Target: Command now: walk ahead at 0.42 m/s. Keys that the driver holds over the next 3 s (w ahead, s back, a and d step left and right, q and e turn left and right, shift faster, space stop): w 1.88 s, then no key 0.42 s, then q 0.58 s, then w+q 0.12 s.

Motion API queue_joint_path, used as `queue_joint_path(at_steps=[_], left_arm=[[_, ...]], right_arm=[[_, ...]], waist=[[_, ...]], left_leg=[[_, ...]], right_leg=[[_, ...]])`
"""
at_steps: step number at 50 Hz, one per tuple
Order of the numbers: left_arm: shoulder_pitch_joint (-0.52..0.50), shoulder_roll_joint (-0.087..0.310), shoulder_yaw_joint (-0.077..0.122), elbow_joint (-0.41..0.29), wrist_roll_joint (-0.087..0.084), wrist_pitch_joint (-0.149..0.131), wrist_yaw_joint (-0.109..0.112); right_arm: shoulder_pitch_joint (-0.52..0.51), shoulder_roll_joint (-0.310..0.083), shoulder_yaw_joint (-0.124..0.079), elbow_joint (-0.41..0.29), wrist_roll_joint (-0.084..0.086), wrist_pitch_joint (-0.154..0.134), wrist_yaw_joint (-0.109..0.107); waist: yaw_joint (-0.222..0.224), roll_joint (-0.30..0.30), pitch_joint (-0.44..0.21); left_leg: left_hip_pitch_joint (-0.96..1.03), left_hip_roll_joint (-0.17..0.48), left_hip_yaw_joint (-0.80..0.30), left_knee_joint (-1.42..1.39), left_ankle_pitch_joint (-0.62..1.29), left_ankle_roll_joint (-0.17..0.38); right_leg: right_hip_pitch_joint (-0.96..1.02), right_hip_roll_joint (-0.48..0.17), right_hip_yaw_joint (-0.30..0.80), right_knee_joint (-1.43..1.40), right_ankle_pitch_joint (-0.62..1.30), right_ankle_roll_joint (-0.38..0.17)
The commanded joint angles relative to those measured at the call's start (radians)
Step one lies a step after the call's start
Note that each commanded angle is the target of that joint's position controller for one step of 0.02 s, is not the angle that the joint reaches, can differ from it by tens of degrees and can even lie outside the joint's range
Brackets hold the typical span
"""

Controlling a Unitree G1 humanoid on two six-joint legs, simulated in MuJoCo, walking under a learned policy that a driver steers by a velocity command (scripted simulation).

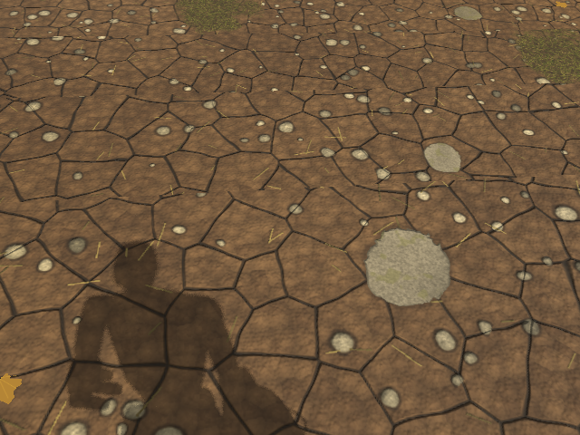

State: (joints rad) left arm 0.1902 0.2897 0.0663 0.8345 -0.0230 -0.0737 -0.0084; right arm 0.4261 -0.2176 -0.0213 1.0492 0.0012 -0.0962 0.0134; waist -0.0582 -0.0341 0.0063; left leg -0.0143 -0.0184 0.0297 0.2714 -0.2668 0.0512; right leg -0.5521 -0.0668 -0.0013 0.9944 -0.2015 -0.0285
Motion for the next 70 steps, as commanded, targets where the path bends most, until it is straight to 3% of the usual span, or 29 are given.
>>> queue_joint_path(at_steps=[1, 9, 11, 13, 14, 15, 16, 17, 18, 21, 27, 33, 37, 39, 40, 41, 42, 43, 44, 45, 47, 49, 53, 58, 64, 67, 68, 69, 70], left_arm=[[-0.157, 0.004, -0.006, -0.102, 0.003, -0.012, -0.012], [-0.339, 0.027, -0.016, -0.173, -0.009, -0.025, -0.042], [-0.260, 0.072, 0.004, -0.156, -0.005, -0.027, -0.042], [0.044, 0.143, 0.045, -0.065, -0.008, -0.019, -0.024], [0.223, 0.215, 0.061, -0.025, 0.006, -0.010, -0.010], [0.237, 0.231, 0.055, -0.003, 0.017, -0.013, -0.025], [0.180, 0.128, 0.030, -0.004, 0.008, -0.017, -0.026], [0.087, 0.096, 0.019, -0.015, 0.007, -0.022, -0.024], [0.014, 0.084, 0.013, -0.023, 0.011, -0.029, -0.027], [-0.036, 0.043, 0.002, -0.010, 0.029, -0.043, -0.035], [0.056, 0.105, 0.011, 0.047, 0.020, -0.043, -0.003], [0.184, 0.134, 0.014, 0.102, 0.001, -0.024, 0.009], [0.195, 0.152, 0.023, 0.119, 0.000, 0.003, 0.015], [0.157, 0.155, 0.022, 0.110, 0.005, 0.017, 0.016], [0.164, 0.122, 0.007, 0.096, 0.017, 0.019, 0.018], [0.285, 0.006, -0.029, 0.079, 0.022, 0.003, 0.007], [0.281, 0.012, -0.033, 0.096, 0.013, -0.021, 0.003], [0.196, 0.118, -0.005, 0.075, -0.017, -0.038, -0.002], [0.194, 0.075, -0.023, 0.103, 0.130, -0.059, -0.027], [0.153, 0.026, -0.034, 0.079, 0.150, -0.063, -0.029], [0.140, -0.012, -0.051, 0.078, 0.131, -0.051, -0.040], [0.130, 0.011, -0.050, 0.082, 0.103, -0.035, -0.054], [-0.004, -0.004, -0.060, 0.037, 0.110, -0.013, -0.052], [-0.117, -0.020, -0.064, -0.004, 0.100, 0.016, -0.059], [-0.259, 0.005, -0.046, -0.059, 0.080, 0.028, -0.043], [-0.198, 0.062, -0.016, -0.051, 0.050, 0.012, -0.032], [-0.060, 0.105, 0.002, -0.011, 0.034, -0.001, -0.026], [0.152, 0.117, -0.002, 0.036, 0.036, -0.006, -0.025], [0.396, 0.118, 0.002, 0.108, 0.063, -0.005, -0.012]], right_arm=[[0.031, -0.153, -0.020, -0.037, -0.004, 0.006, -0.019], [0.078, -0.188, -0.036, -0.026, 0.015, 0.017, -0.034], [0.050, -0.214, -0.048, -0.038, 0.010, 0.025, -0.035], [0.021, -0.209, -0.046, -0.056, -0.001, 0.041, -0.035], [0.041, -0.159, -0.028, -0.083, -0.023, 0.039, -0.035], [0.184, -0.007, 0.010, -0.078, -0.002, 0.016, -0.020], [0.070, -0.136, -0.019, -0.088, 0.029, -0.011, -0.013], [-0.038, -0.184, -0.036, -0.128, 0.053, -0.027, -0.011], [-0.083, -0.175, -0.035, -0.136, 0.048, -0.033, -0.018], [-0.050, -0.123, -0.042, -0.134, 0.023, -0.004, -0.024], [-0.248, -0.116, -0.040, -0.222, 0.000, 0.015, -0.025], [-0.453, -0.098, -0.022, -0.288, 0.015, -0.001, 0.002], [-0.464, -0.140, -0.032, -0.320, 0.019, -0.009, 0.024], [-0.286, -0.192, -0.061, -0.274, 0.018, -0.011, 0.022], [-0.105, -0.250, -0.086, -0.225, 0.013, -0.009, 0.013], [0.021, -0.353, -0.113, -0.198, -0.009, -0.002, 0.010], [0.042, -0.287, -0.094, -0.191, 0.002, 0.001, 0.016], [-0.033, -0.227, -0.071, -0.201, 0.006, -0.002, 0.017], [-0.020, -0.094, -0.028, -0.171, -0.095, -0.026, -0.005], [-0.090, -0.082, -0.023, -0.173, -0.089, -0.029, -0.010], [-0.167, -0.061, -0.015, -0.190, -0.069, -0.022, -0.019], [-0.160, -0.068, -0.018, -0.193, -0.076, -0.028, -0.010], [-0.058, -0.081, -0.018, -0.166, -0.100, -0.041, 0.018], [0.051, -0.094, -0.017, -0.111, -0.085, -0.031, 0.061], [0.092, -0.111, -0.030, -0.063, -0.082, -0.011, 0.057], [0.067, -0.158, -0.050, -0.065, -0.078, -0.005, 0.049], [0.085, -0.146, -0.048, -0.068, -0.091, -0.009, 0.051], [0.263, -0.032, -0.010, -0.064, -0.107, -0.020, 0.050], [0.198, -0.016, 0.005, -0.079, -0.106, -0.025, 0.073]], waist=[[-0.015, 0.112, 0.092], [-0.010, 0.131, 0.146], [0.055, 0.157, 0.062], [0.207, 0.158, -0.130], [0.242, 0.005, -0.280], [0.140, -0.263, -0.428], [0.173, -0.145, -0.290], [0.147, -0.098, -0.125], [0.112, 0.008, -0.059], [0.032, -0.017, -0.024], [0.059, 0.000, 0.066], [0.134, -0.001, 0.081], [0.100, -0.024, 0.058], [-0.003, -0.037, -0.051], [-0.071, -0.004, -0.184], [-0.044, 0.219, -0.348], [-0.054, 0.287, -0.406], [-0.047, 0.219, -0.259], [-0.045, 0.126, -0.058], [0.004, 0.145, 0.004], [0.059, 0.088, -0.025], [0.065, 0.085, -0.020], [0.036, 0.070, 0.010], [0.020, 0.103, 0.029], [0.014, 0.102, 0.054], [0.082, 0.095, -0.021], [0.115, 0.066, -0.141], [0.107, -0.090, -0.404], [0.221, -0.157, -0.455]], left_leg=[[0.066, 0.215, -0.159, -0.141, 0.371, 0.117], [0.095, 0.271, -0.095, -0.139, 0.451, 0.109], [0.146, 0.282, -0.079, -0.014, 0.775, 0.089], [0.030, 0.221, -0.035, 0.343, 0.934, 0.045], [-0.225, 0.146, -0.009, 0.676, 0.531, 0.023], [-0.543, -0.048, -0.100, 0.987, -0.287, -0.020], [-0.647, 0.004, -0.186, 1.086, -0.291, 0.002], [-0.694, 0.054, -0.149, 1.081, -0.193, 0.017], [-0.647, 0.105, -0.130, 1.033, -0.098, 0.016], [-0.517, 0.170, -0.125, 0.924, -0.008, -0.003], [-0.650, 0.190, -0.087, 0.607, 0.219, -0.063], [-0.595, 0.119, -0.037, 0.302, 0.381, -0.056], [-0.576, 0.096, -0.044, 0.236, 0.238, -0.005], [-0.326, 0.038, 0.008, 0.206, 0.198, 0.038], [-0.050, 0.089, -0.042, 0.239, 0.216, 0.081], [0.367, 0.348, -0.473, 0.211, 0.078, 0.235], [0.431, 0.415, -0.765, 0.045, -0.034, 0.280], [0.320, 0.384, -0.650, 0.025, -0.075, 0.227], [0.122, 0.302, -0.527, -0.054, -0.238, 0.202], [0.030, 0.268, -0.421, -0.081, -0.144, 0.200], [-0.085, 0.257, -0.325, -0.121, 0.037, 0.197], [-0.118, 0.242, -0.255, -0.153, 0.095, 0.208], [-0.123, 0.231, -0.156, -0.157, 0.299, 0.244], [-0.149, 0.211, -0.078, -0.119, 0.477, 0.232], [0.130, 0.284, -0.102, -0.087, 0.519, 0.181], [0.115, 0.236, -0.043, 0.064, 0.873, 0.114], [0.011, 0.166, -0.002, 0.227, 0.874, 0.059], [-0.351, 0.047, 0.014, 0.531, 0.516, -0.020], [-0.610, -0.086, -0.044, 0.795, -0.293, -0.049]], right_leg=[[-0.200, -0.019, -0.018, -0.153, 0.106, 0.032], [-0.058, 0.030, -0.031, -0.470, 0.216, -0.019], [0.076, 0.073, -0.053, -0.470, 0.161, -0.056], [0.488, 0.093, -0.059, -0.469, 0.166, -0.117], [0.809, -0.123, 0.204, -0.440, 0.104, -0.178], [1.033, -0.334, 0.724, -0.625, -0.180, -0.341], [0.917, -0.290, 0.734, -0.722, -0.271, -0.288], [0.755, -0.260, 0.567, -0.747, -0.197, -0.247], [0.603, -0.225, 0.449, -0.775, -0.047, -0.228], [0.401, -0.149, 0.263, -0.848, 0.112, -0.217], [0.355, -0.121, 0.133, -0.920, 0.172, -0.219], [0.469, -0.125, 0.069, -0.883, 0.190, -0.179], [0.625, -0.194, 0.090, -0.778, 0.318, -0.147], [0.617, -0.149, 0.045, -0.561, 0.600, -0.112], [0.492, -0.094, 0.005, -0.325, 0.539, -0.081], [0.083, 0.056, -0.052, 0.079, 0.166, -0.005], [-0.086, 0.126, 0.081, 0.251, -0.365, -0.001], [-0.181, 0.064, 0.124, 0.333, -0.335, -0.024], [-0.184, 0.050, 0.168, 0.288, -0.180, -0.067], [-0.202, 0.004, 0.129, 0.227, -0.126, -0.077], [-0.095, -0.048, 0.122, 0.156, -0.031, -0.075], [-0.107, -0.058, 0.105, 0.116, 0.004, -0.051], [-0.218, -0.067, 0.057, -0.084, 0.222, -0.002], [-0.099, -0.006, -0.010, -0.312, 0.374, -0.001], [-0.131, 0.021, 0.001, -0.490, 0.238, -0.058], [0.153, 0.099, -0.082, -0.537, 0.230, -0.117], [0.433, 0.094, -0.061, -0.456, 0.296, -0.168], [0.981, -0.127, 0.237, -0.429, 0.348, -0.370], [1.177, -0.311, 0.622, -0.630, 0.215, -0.458]])
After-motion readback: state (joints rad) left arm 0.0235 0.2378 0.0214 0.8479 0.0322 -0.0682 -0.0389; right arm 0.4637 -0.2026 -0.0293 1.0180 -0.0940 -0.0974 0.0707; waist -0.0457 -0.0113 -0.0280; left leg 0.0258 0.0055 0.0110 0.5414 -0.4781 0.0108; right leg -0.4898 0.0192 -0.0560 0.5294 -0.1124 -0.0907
